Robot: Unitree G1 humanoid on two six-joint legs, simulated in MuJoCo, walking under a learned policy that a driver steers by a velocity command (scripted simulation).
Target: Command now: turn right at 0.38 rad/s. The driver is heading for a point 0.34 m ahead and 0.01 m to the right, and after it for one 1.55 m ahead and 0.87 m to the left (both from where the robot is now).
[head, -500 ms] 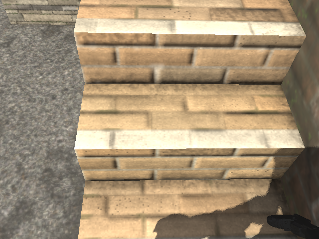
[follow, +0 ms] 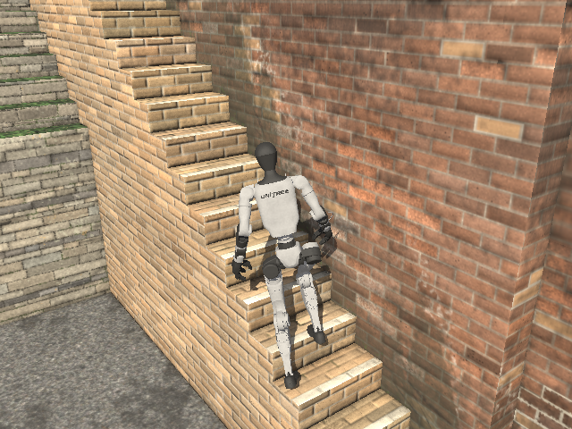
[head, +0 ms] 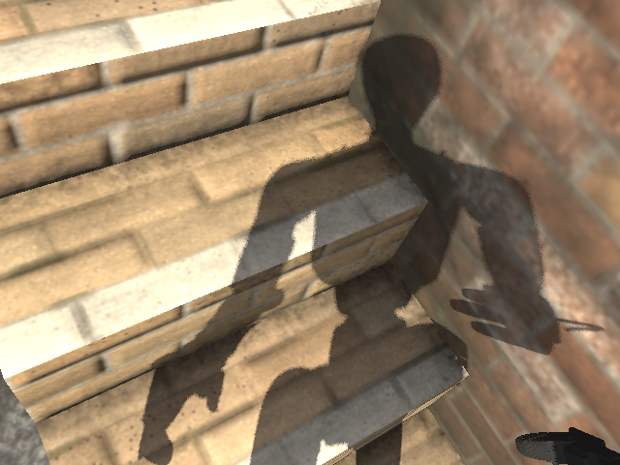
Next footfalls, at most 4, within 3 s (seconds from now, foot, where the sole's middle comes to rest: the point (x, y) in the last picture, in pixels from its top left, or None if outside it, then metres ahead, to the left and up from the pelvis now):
0.12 right None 0.03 -0.07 -0.67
0.28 left None -0.03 0.18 -0.66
1.12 left None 0.10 0.55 -1.63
1.28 right None -0.28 0.92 -1.63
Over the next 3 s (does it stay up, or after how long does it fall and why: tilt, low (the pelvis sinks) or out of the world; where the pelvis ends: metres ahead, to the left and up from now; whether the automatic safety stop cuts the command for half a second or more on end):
falls after 1.54 s (low)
